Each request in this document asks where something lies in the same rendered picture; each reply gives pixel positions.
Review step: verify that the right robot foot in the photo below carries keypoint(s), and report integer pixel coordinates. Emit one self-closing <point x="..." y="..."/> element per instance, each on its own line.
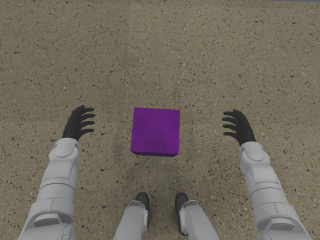
<point x="180" y="199"/>

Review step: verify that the right robot hand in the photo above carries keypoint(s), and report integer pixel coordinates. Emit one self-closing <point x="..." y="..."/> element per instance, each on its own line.
<point x="244" y="132"/>

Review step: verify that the robot left forearm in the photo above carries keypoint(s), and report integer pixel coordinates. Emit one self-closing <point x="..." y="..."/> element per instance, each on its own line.
<point x="54" y="203"/>

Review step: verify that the robot right thigh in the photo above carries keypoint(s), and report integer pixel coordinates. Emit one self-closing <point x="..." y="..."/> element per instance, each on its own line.
<point x="196" y="224"/>

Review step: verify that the left robot upper arm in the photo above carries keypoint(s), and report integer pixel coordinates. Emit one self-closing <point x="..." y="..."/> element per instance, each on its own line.
<point x="61" y="231"/>

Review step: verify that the left robot hand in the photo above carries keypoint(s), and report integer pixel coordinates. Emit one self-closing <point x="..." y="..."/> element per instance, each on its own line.
<point x="75" y="124"/>

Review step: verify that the carton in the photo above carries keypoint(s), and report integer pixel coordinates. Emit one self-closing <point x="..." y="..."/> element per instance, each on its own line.
<point x="155" y="132"/>

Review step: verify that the right robot upper arm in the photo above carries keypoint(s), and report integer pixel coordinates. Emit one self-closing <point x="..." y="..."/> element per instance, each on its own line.
<point x="273" y="234"/>

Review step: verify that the robot right forearm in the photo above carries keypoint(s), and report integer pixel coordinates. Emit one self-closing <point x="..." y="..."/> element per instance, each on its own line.
<point x="271" y="208"/>

